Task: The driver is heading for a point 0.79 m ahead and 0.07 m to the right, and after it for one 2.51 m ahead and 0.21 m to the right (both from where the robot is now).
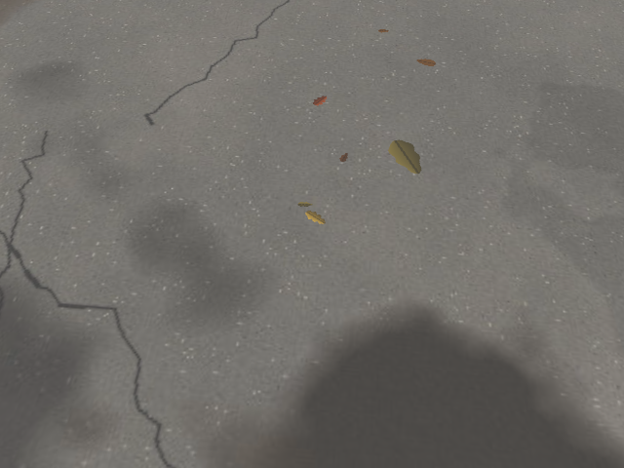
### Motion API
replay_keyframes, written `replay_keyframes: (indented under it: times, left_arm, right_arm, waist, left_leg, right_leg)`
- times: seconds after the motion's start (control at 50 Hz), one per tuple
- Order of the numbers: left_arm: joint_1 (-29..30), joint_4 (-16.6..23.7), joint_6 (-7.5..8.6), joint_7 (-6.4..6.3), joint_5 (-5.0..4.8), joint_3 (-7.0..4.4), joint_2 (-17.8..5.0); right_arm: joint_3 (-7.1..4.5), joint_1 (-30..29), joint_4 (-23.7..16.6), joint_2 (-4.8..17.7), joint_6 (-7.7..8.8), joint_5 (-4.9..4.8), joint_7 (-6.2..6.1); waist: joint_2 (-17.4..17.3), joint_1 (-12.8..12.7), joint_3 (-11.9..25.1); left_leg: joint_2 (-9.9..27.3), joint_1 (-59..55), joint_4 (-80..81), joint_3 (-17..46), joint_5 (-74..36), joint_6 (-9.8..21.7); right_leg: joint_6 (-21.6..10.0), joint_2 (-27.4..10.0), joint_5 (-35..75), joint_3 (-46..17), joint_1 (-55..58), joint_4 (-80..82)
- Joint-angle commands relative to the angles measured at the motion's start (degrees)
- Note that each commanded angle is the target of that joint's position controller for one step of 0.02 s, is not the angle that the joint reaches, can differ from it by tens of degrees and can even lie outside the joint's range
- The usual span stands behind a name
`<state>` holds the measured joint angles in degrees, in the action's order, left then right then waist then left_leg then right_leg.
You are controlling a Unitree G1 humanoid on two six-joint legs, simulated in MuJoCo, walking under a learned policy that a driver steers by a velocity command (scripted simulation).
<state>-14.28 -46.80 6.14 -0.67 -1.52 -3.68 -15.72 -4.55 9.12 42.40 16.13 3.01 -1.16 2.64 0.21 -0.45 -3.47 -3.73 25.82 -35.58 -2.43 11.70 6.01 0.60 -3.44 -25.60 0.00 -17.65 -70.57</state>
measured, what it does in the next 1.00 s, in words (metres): walks ahead: right foot, then left foot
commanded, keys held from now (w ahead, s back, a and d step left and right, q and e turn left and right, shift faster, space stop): w+q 0.18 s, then w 0.02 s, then w+e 0.80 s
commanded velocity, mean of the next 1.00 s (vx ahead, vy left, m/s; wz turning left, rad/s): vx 0.50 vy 0.00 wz -0.10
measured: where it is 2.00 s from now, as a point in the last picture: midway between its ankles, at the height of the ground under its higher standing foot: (384, 238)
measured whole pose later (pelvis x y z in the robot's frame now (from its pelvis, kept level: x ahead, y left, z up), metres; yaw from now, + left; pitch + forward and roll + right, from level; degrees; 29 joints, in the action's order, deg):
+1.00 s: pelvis +0.57 +0.00 +0.01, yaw -11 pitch +3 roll +1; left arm -22.1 -43.6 1.6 -0.9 -1.7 -3.4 -16.7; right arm -2.7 3.9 36.9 14.7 6.9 0.2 0.6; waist 1.8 -3.6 0.2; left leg -3.1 23.5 -29.2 1.0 8.4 1.4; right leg -2.6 5.2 -28.8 -10.5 -14.7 -55.7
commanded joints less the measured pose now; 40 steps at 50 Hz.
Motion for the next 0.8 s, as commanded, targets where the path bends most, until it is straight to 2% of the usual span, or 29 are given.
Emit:
replay_keyframes:
  times: [0.02,0.04,0.1,0.14,0.2,0.26,0.32,0.36,0.38,0.4,0.42,0.44,0.46,0.48,0.5,0.52,0.54,0.56,0.58,0.62,0.66,0.72,0.8]
  left_arm:
    - [2.7,6.4,2.51,-0.44,1.45,-1.65,-7.5]
    - [1.8,6.4,1.66,-0.29,1.73,-1.89,-7.6]
    - [3.1,7.5,0.03,-0.31,2.48,-1.46,-5.2]
    - [7.6,9.0,-0.25,-0.34,2.55,-0.99,-4.2]
    - [13.5,10.3,0.13,0.37,2.10,-0.23,-2.8]
    - [16.7,10.5,0.86,1.73,1.32,0.17,-2.9]
    - [19.4,12.0,1.31,2.61,1.05,-0.05,-4.4]
    - [18.3,12.2,1.43,3.09,0.81,-0.24,-5.1]
    - [15.7,11.8,1.43,3.19,0.75,-0.59,-5.9]
    - [10.4,10.3,1.42,3.14,0.85,-1.28,-6.9]
    - [2.3,8.2,1.34,3.00,1.22,-2.24,-8.9]
    - [-6.8,7.1,1.14,2.94,1.64,-2.88,-12.4]
    - [-9.2,5.7,0.85,3.50,1.17,-3.58,-14.8]
    - [-8.7,6.0,0.55,3.51,-0.38,-2.35,-9.7]
    - [-5.0,7.0,0.06,3.06,0.07,-1.77,-7.7]
    - [-2.7,7.9,-0.38,2.87,0.86,-1.56,-7.6]
    - [-1.4,8.3,-0.63,2.77,1.04,-1.34,-7.1]
    - [-0.7,8.7,-0.64,2.54,1.44,-1.08,-6.7]
    - [-0.5,8.8,-0.70,2.38,1.26,-1.05,-6.6]
    - [-1.2,8.5,-0.68,1.82,0.84,-1.25,-7.3]
    - [-2.7,7.9,-0.94,1.09,0.57,-1.78,-8.8]
    - [-5.3,6.8,-1.73,0.27,0.11,-1.96,-9.3]
    - [-9.1,5.4,-2.81,-0.20,-0.25,-1.94,-9.1]
  right_arm:
    - [-1.47,4.0,-3.5,5.7,1.24,0.32,-0.61]
    - [-1.27,3.0,-4.3,5.3,1.25,0.72,-0.82]
    - [-1.79,4.7,-4.1,7.2,1.65,0.35,-1.76]
    - [-2.03,6.8,-3.6,8.2,1.45,0.11,-2.58]
    - [-1.85,8.8,-3.1,7.9,0.88,-0.17,-3.20]
    - [-1.37,11.6,-1.6,7.4,1.04,0.07,-3.18]
    - [-1.37,13.7,-0.2,8.0,0.95,0.37,-3.10]
    - [-1.58,13.6,0.4,8.7,0.57,0.55,-3.29]
    - [-1.67,12.5,0.3,9.1,0.41,0.60,-3.40]
    - [-1.62,11.1,0.0,9.3,0.20,0.64,-3.50]
    - [-1.15,10.1,-0.6,8.6,0.08,0.93,-3.62]
    - [-0.06,11.4,-1.9,6.3,0.26,2.28,-3.86]
    - [1.08,17.9,-2.3,2.1,1.36,1.55,-3.30]
    - [0.73,13.8,-2.6,6.7,2.45,0.91,-2.78]
    - [0.26,7.1,-4.3,8.3,3.26,-0.15,-2.29]
    - [0.54,3.7,-5.0,7.6,3.84,0.48,-2.25]
    - [0.30,2.6,-5.5,7.1,4.13,1.66,-2.32]
    - [0.18,3.3,-5.8,6.6,4.03,2.14,-2.38]
    - [0.21,4.1,-5.9,6.0,3.76,2.24,-2.51]
    - [0.43,3.9,-6.1,4.9,2.97,2.30,-2.90]
    - [0.83,0.1,-7.2,3.9,2.55,2.28,-3.25]
    - [1.33,-6.2,-8.3,2.5,2.92,2.06,-2.99]
    - [1.21,-12.5,-9.8,3.0,3.83,1.15,-2.01]
  waist:
    - [-1.1,0.8,8.9]
    - [-1.6,-0.4,8.3]
    - [-1.1,-0.8,6.6]
    - [-2.0,0.5,5.0]
    - [-4.6,3.0,4.3]
    - [-5.9,5.5,3.5]
    - [-6.0,6.5,2.0]
    - [-6.6,5.5,1.5]
    - [-6.9,3.9,2.7]
    - [-6.7,1.0,6.0]
    - [-5.2,-3.0,11.8]
    - [2.7,-5.2,19.8]
    - [19.1,-1.5,22.8]
    - [12.3,-3.8,19.0]
    - [7.1,-4.3,11.0]
    - [1.1,-3.3,7.3]
    - [-1.3,-1.9,5.3]
    - [0.1,-0.2,5.8]
    - [1.9,0.6,6.0]
    - [3.1,1.0,5.8]
    - [3.0,0.1,4.6]
    - [3.9,-2.2,4.1]
    - [4.7,-4.4,3.9]
  left_leg:
    - [15.6,-23.9,19.7,26.4,-10.4,11.6]
    - [14.4,-20.1,21.0,24.7,-12.6,11.4]
    - [12.5,-14.7,22.6,20.0,-19.8,11.6]
    - [11.0,-13.5,22.7,17.9,-19.8,10.4]
    - [8.6,-12.8,21.7,15.7,-14.1,7.5]
    - [10.7,-15.2,21.5,15.8,-10.0,6.7]
    - [14.9,-23.7,18.8,18.1,-13.3,6.4]
    - [16.6,-28.2,16.8,17.8,-20.0,5.4]
    - [16.2,-29.0,14.1,16.4,-28.5,4.5]
    - [14.5,-28.9,8.5,13.8,-39.5,3.5]
    - [11.6,-25.6,-1.6,10.8,-43.8,2.0]
    - [7.5,-14.2,-18.9,8.0,-26.8,-0.1]
    - [-1.9,8.8,-36.2,6.3,16.1,-4.5]
    - [1.3,16.7,-40.5,11.2,18.3,-4.0]
    - [3.6,19.6,-39.8,10.4,12.8,-3.7]
    - [5.4,18.2,-36.9,9.2,9.4,-3.7]
    - [6.8,16.5,-32.4,8.8,7.0,-4.3]
    - [7.8,13.4,-29.3,8.7,5.5,-4.8]
    - [8.1,11.9,-26.7,8.2,5.3,-5.7]
    - [8.0,11.2,-22.2,6.9,4.8,-7.4]
    - [7.3,11.5,-15.3,6.1,-0.3,-8.8]
    - [5.3,7.9,-3.8,6.0,-11.2,-9.5]
    - [2.7,4.0,4.4,6.4,-15.1,-9.0]
  right_leg:
    - [-1.3,-3.6,6.4,-5.5,-22.3,0.5]
    - [-0.9,-4.1,7.7,-5.5,-19.3,2.4]
    - [1.4,-3.3,11.6,-3.7,-18.2,9.9]
    - [2.6,-2.1,17.9,-3.1,-19.6,17.7]
    - [2.7,0.5,28.4,-2.6,-16.6,31.4]
    - [1.6,1.0,34.7,-1.5,-14.1,37.7]
    - [-1.4,0.9,28.9,-1.4,-18.8,40.3]
    - [-3.8,1.3,23.3,-0.7,-19.2,41.3]
    - [-5.0,2.5,20.9,0.4,-15.7,41.9]
    - [-6.6,4.6,21.5,2.3,-8.2,43.3]
    - [-8.9,4.0,24.7,0.8,4.0,42.8]
    - [-13.7,-5.9,28.0,-13.4,20.7,41.8]
    - [-22.4,-15.7,15.2,-40.5,37.1,49.2]
    - [-20.2,-15.0,3.3,-44.3,36.8,53.3]
    - [-17.9,-13.4,5.1,-36.7,29.5,54.3]
    - [-16.9,-11.2,11.4,-31.4,22.5,55.1]
    - [-16.6,-9.3,17.3,-28.1,17.6,56.0]
    - [-16.4,-7.7,21.8,-25.7,14.8,56.9]
    - [-16.6,-6.5,24.5,-24.1,13.3,57.6]
    - [-17.1,-5.6,28.9,-21.1,10.1,58.2]
    - [-16.6,-4.4,30.4,-18.8,7.6,58.8]
    - [-13.9,-1.8,29.0,-16.3,5.3,57.7]
    - [-12.6,-2.3,25.8,-19.5,7.1,54.4]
